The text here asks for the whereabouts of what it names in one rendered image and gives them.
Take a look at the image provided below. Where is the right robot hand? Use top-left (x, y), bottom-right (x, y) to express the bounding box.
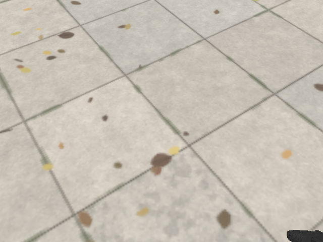
top-left (287, 230), bottom-right (323, 242)

